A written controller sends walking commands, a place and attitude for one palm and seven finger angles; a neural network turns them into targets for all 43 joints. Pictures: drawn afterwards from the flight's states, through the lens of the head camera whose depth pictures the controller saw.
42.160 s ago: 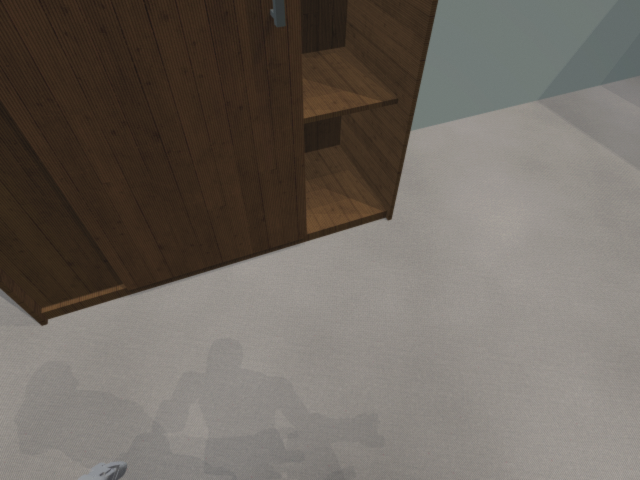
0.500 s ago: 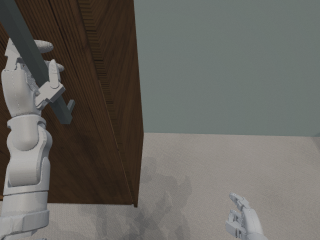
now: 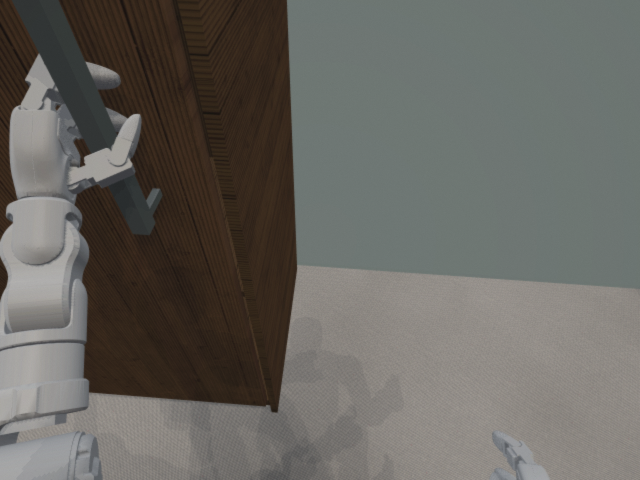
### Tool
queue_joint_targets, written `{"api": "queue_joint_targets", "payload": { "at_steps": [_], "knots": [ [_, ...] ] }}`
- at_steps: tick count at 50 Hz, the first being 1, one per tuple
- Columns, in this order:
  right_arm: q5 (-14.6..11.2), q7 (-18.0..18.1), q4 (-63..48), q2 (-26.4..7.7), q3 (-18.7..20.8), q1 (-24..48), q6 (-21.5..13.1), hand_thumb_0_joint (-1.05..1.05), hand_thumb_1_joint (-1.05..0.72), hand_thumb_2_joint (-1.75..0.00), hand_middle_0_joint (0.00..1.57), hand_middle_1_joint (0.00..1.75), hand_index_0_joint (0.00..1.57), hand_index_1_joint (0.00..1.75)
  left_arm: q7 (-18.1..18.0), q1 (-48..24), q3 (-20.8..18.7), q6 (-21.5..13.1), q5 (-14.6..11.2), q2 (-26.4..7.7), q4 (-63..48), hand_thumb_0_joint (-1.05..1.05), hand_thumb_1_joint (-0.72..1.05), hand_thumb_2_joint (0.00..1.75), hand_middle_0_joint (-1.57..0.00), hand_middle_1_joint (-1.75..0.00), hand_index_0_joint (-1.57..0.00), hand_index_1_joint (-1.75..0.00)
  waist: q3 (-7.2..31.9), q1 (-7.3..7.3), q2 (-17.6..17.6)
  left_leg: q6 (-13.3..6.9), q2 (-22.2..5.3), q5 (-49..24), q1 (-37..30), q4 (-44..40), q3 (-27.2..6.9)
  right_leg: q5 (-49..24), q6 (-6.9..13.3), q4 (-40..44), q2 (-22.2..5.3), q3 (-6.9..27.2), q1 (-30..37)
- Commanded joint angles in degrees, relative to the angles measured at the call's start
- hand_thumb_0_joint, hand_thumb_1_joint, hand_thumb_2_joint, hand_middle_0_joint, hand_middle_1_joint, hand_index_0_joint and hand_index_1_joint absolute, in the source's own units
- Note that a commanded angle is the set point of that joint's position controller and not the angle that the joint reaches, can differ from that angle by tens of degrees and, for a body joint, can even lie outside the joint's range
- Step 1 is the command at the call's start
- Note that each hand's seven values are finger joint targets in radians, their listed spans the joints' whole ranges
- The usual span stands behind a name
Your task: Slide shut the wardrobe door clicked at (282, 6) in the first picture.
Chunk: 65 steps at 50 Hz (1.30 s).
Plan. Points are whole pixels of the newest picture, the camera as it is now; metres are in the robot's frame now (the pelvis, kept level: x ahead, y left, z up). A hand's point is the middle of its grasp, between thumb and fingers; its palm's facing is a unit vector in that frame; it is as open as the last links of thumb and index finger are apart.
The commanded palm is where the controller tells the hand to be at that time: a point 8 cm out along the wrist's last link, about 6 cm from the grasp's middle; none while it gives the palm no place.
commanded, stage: loosen the grip on the handle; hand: left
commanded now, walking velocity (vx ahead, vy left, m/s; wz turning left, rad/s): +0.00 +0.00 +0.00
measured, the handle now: (104, 110) +0.38 +0.27 +0.26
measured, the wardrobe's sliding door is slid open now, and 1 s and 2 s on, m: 0.01 0.01 0.01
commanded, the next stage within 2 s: slip the hand off the handle in 0.50 s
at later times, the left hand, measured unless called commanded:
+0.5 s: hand (114, 158) +0.35 +0.26 +0.23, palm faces +0.41 -0.90 -0.13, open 14.6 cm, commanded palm +0.30 +0.29 +0.23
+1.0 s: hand (53, 159) +0.33 +0.31 +0.24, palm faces +0.51 -0.85 -0.14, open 14.7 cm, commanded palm +0.29 +0.35 +0.23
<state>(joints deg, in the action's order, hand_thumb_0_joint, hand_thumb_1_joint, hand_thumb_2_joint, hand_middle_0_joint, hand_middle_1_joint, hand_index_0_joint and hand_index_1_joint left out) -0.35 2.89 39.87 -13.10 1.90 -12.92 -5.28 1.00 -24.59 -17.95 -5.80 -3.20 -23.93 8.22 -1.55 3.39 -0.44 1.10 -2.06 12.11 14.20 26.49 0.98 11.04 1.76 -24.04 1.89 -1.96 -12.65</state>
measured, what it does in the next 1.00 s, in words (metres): stands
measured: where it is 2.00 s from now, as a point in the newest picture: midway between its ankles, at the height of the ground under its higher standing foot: outside the picture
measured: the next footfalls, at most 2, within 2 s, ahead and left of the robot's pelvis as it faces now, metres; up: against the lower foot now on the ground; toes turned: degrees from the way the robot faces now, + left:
none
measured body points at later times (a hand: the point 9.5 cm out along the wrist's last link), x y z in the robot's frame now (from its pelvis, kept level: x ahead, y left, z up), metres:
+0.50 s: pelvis +0.00 +0.00 -0.01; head +0.00 +0.00 +0.44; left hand +0.32 +0.30 +0.24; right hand +0.15 -0.23 -0.11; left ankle +0.02 +0.12 -0.74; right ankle +0.02 -0.10 -0.74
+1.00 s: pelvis +0.04 +0.00 -0.01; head +0.04 -0.01 +0.44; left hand +0.30 +0.35 +0.24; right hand +0.22 -0.22 -0.10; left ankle +0.02 +0.12 -0.74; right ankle +0.02 -0.10 -0.74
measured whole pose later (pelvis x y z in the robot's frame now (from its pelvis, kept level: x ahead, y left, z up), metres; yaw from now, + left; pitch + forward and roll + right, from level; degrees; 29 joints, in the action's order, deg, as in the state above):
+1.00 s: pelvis +0.04 +0.00 -0.01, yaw +1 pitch +2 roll +0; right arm -1.2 5.2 38.0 -12.9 -1.5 -11.4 -6.3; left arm 1.4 -14.1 -27.9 -4.3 -8.2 -23.9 2.7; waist 3.3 4.3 -1.4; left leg 0.2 -0.6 17.7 16.5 31.9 0.6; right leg 18.3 1.3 -31.8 0.5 -2.1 -15.7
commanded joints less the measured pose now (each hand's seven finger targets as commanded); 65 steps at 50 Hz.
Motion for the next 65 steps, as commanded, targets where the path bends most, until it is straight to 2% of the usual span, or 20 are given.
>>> {"api": "queue_joint_targets", "payload": {
  "at_steps": [1,3,5,8,10,15,16,17,18,19,22,23,29,30,35,40,47,56,59,65],
  "knots": [
    [-0.9,0.2,-7.7,-7.7,1.4,6.6,-6.5,0.00,-0.90,-0.90,0.20,0.30,0.20,0.30,-1.0,-24.4,-7.5,-3.1,-7.0,-7.3,-10.2,0.00,0.30,0.61,-0.45,-1.40,-0.45,-1.40,23.9,0.04,-11.4,0.8,2.1,-14.8,-13.0,-1.1,2.0,-10.1,0.1,-0.3,-1.4,-0.3,2.1],
    [-1.1,-0.4,-7.7,-7.2,0.7,6.5,-6.8,0.00,-0.90,-0.90,0.20,0.30,0.20,0.30,-5.5,-23.1,0.1,-4.7,-2.0,-2.7,-6.6,0.00,0.05,0.49,-0.45,-1.40,-0.45,-1.40,15.2,-2.46,-3.3,-0.7,1.4,0.3,-5.5,-2.6,0.0,2.7,-0.6,0.4,-1.6,-0.6,-4.0],
    [-1.3,-0.6,-8.8,-7.0,0.1,6.9,-7.4,0.00,-0.90,-0.90,0.20,0.30,0.20,0.30,-9.3,-23.9,4.1,-5.8,3.3,-3.2,-7.7,0.00,-0.19,0.37,-0.45,-1.40,-0.45,-1.40,13.3,-3.03,-2.7,-1.5,1.4,11.6,-3.0,-4.1,-1.2,10.4,-0.7,0.3,-2.4,0.6,-6.6],
    [-1.0,0.1,-8.9,-7.2,-0.3,6.3,-8.0,0.00,-0.90,-0.90,0.20,0.30,0.20,0.30,-11.4,-30.7,5.9,-7.5,6.8,-5.6,-7.1,0.00,-0.55,0.20,-0.42,-1.37,-0.42,-1.37,12.9,-4.32,-0.2,-2.0,1.4,15.2,-1.7,-3.4,-1.6,15.3,-0.9,0.8,-2.7,2.0,-8.0],
    [-1.0,0.6,-8.3,-7.0,-0.6,6.2,-8.5,0.00,-0.90,-0.90,0.20,0.30,0.20,0.30,-10.5,-31.4,6.8,-8.6,7.2,-5.4,-4.7,0.00,-0.55,0.20,-0.40,-1.33,-0.40,-1.33,11.0,-4.45,0.6,-2.1,1.5,16.4,-1.0,-2.5,-1.6,17.6,-0.9,0.9,-2.8,2.4,-8.8],
    [-0.9,1.5,-7.3,-6.9,-0.9,6.1,-9.9,0.00,-0.90,-0.90,0.20,0.30,0.20,0.30,-8.4,-35.1,7.3,-10.2,5.3,-5.6,-4.5,0.00,-0.55,0.20,-0.33,-1.25,-0.33,-1.25,13.1,-4.19,-3.3,-2.0,1.9,16.9,-0.8,-0.6,-2.0,17.3,-0.7,-0.1,-3.0,2.9,-8.2],
    [-0.8,1.6,-6.9,-7.4,-0.2,5.3,-9.3,0.00,-0.90,-0.90,0.20,0.30,0.20,0.30,-8.7,-25.7,-5.4,-10.1,5.0,-17.0,-1.5,0.00,-0.55,0.20,-0.32,-1.23,-0.32,-1.23,13.4,-0.81,-2.7,-1.9,1.6,15.7,1.3,-0.9,-1.6,18.4,-0.4,0.6,-3.1,3.5,-4.7],
    [-0.6,1.6,-7.4,-7.6,-0.9,6.4,-8.8,0.00,-0.90,-0.90,0.20,0.30,0.20,0.30,-8.1,-24.3,-4.1,-10.1,4.4,-16.0,-3.0,0.00,-0.55,0.20,-0.30,-1.22,-0.30,-1.22,13.6,-0.38,-5.0,-1.9,2.2,13.9,1.7,-0.9,-0.8,17.5,-0.4,0.6,-3.2,3.5,-3.6],
    [-1.2,1.5,-8.3,-6.4,-1.4,7.7,-9.0,0.00,-0.90,-0.90,0.20,0.30,0.20,0.30,-7.0,-26.0,0.8,-10.4,2.6,-9.4,-5.2,0.00,-0.55,0.20,-0.29,-1.20,-0.29,-1.20,12.1,-1.68,-3.4,-2.0,2.0,15.0,1.4,-1.4,-1.2,17.7,-0.6,0.8,-3.2,3.1,-4.5],
    [-1.1,1.5,-8.3,-6.6,-1.4,7.7,-9.5,0.00,-0.90,-0.90,0.20,0.30,0.20,0.30,-6.5,-25.7,0.5,-10.9,0.5,-8.2,-6.1,0.00,-0.55,0.20,-0.28,-1.18,-0.28,-1.18,10.3,-1.72,-0.8,-1.9,1.6,15.7,1.3,-1.4,-1.5,18.9,-0.8,1.4,-3.1,3.2,-5.2],
    [-0.8,1.9,-8.0,-7.2,-1.2,7.6,-9.8,0.00,-0.90,-0.90,0.20,0.30,0.20,0.30,-6.4,-21.2,-4.3,-10.5,-1.6,-11.1,-7.9,0.00,-0.55,0.20,-0.25,-1.15,-0.25,-1.15,11.5,-0.78,0.2,-2.2,1.7,11.7,1.3,-0.7,-1.0,15.9,-0.8,0.9,-2.9,3.1,-3.4],
    [-0.8,1.8,-8.4,-7.3,-1.2,8.0,-9.9,0.00,-0.90,-0.90,0.20,0.30,0.20,0.30,-6.4,-20.2,-4.7,-10.2,-2.1,-11.0,-10.6,0.00,-0.55,0.20,-0.25,-1.15,-0.25,-1.15,12.9,-0.34,-2.0,-2.3,1.7,8.7,0.7,-0.6,-0.8,12.7,-0.6,0.3,-3.0,2.9,-2.6],
    [0.0,1.4,-8.6,-7.4,-0.8,4.9,-8.8,0.00,-0.90,-0.90,0.20,0.30,0.20,0.30,-7.2,-9.5,-7.0,-4.8,-2.4,-9.8,-19.5,0.00,-0.55,0.20,-0.25,-1.15,-0.25,-1.15,18.9,0.58,-2.1,-1.9,1.6,-15.7,-4.4,2.5,0.3,-14.2,-0.4,-5.2,-2.3,0.7,2.7],
    [-0.1,1.3,-8.2,-7.2,-0.8,4.4,-8.2,0.00,-0.90,-0.90,0.20,0.30,0.20,0.30,-7.0,-10.6,-5.3,-3.7,-2.2,-8.1,-19.2,0.00,-0.55,0.20,-0.25,-1.15,-0.25,-1.15,18.6,-0.34,-2.2,-1.6,1.7,-17.5,-4.5,2.8,0.5,-16.2,-0.5,-5.6,-2.3,0.4,2.1],
    [-0.5,2.0,-8.5,-7.2,-0.6,4.3,-5.3,0.00,-0.90,-0.90,0.20,0.30,0.20,0.30,-5.9,-5.9,-10.5,-0.1,-3.6,-11.1,-18.0,0.00,-0.55,0.20,-0.25,-1.15,-0.25,-1.15,17.3,0.30,0.5,-1.5,1.8,-17.5,-3.2,2.6,0.8,-17.5,-1.0,-5.1,-2.1,0.2,2.8],
    [-0.8,2.6,-9.4,-6.7,-0.7,5.2,-3.3,0.00,-0.90,-0.90,0.20,0.30,0.20,0.30,-4.0,-4.9,-12.7,0.9,-4.9,-12.3,-19.3,0.00,-0.55,0.20,-0.25,-1.15,-0.25,-1.15,18.2,0.50,-0.8,-1.6,2.1,-18.0,-3.8,2.8,1.0,-18.7,-1.0,-5.2,-2.1,0.3,3.4],
    [-0.8,3.2,-9.6,-7.0,-0.7,5.0,-3.4,0.00,-0.90,-0.90,0.20,0.30,0.20,0.30,0.3,-8.8,-12.8,-2.7,-4.8,-15.0,-18.6,0.00,-0.55,0.20,-0.25,-1.15,-0.25,-1.15,16.6,-0.85,-2.3,-2.2,2.2,-15.0,-4.0,3.5,0.9,-15.4,-1.1,-4.9,-2.0,0.9,0.5],
    [-1.2,4.8,-8.7,-7.9,-0.9,4.7,-4.6,0.00,-0.90,-0.90,0.20,0.30,0.20,0.30,6.3,-13.1,-16.1,-5.5,-7.8,-20.7,-10.6,0.00,-0.55,0.20,-0.25,-1.15,-0.25,-1.15,16.2,-1.27,-5.0,-2.3,2.5,-9.6,-1.6,4.1,0.0,-9.6,-1.0,-4.6,-2.1,1.4,-2.0],
    [-1.0,4.8,-8.7,-8.2,-0.8,3.9,-5.2,0.00,-0.90,-0.90,0.20,0.30,0.20,0.30,6.7,-12.1,-18.4,-6.7,-8.0,-23.0,-9.5,0.00,-0.55,0.20,-0.25,-1.15,-0.25,-1.15,18.1,-0.42,-4.8,-2.3,2.5,-10.0,-1.1,4.6,-0.4,-9.4,-0.8,-5.4,-2.0,1.3,-1.3],
    [-0.9,3.5,-10.7,-8.0,-0.5,4.9,-6.2,0.00,-0.90,-0.90,0.20,0.30,0.20,0.30,7.5,1.6,-21.0,-6.6,-11.1,-20.6,-17.8,0.00,-0.55,0.20,-0.25,-1.15,-0.25,-1.15,19.7,2.32,-3.7,-2.1,2.1,-14.1,-1.8,4.5,-0.5,-13.4,-0.8,-6.8,-2.0,0.5,1.2]
  ]
}}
